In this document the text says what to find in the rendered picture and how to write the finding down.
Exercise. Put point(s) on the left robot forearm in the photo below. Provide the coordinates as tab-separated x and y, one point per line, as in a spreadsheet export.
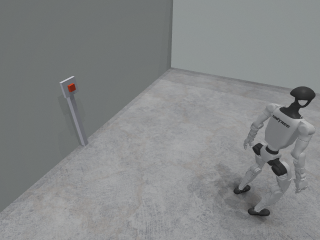
252	133

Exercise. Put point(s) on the left robot upper arm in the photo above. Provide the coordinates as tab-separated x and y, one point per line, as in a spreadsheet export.
258	123

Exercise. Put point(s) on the robot left hand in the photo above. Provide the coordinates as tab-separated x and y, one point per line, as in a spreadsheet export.
246	141

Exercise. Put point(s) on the panel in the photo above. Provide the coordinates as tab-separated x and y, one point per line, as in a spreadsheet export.
73	107

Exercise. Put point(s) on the robot right hand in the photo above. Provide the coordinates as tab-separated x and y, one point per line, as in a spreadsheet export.
300	185

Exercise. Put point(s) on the robot left thigh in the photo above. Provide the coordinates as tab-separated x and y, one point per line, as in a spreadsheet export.
257	168

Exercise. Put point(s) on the robot right thigh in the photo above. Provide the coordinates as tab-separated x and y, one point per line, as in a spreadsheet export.
283	176

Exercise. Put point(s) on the robot thigh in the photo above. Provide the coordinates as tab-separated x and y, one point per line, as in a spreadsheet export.
257	168
283	176

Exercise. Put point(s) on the right robot upper arm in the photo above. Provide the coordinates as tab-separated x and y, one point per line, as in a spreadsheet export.
306	131

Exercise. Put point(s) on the button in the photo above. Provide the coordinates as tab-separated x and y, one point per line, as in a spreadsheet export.
71	87

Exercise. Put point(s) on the right robot forearm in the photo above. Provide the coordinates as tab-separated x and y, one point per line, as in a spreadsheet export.
300	167

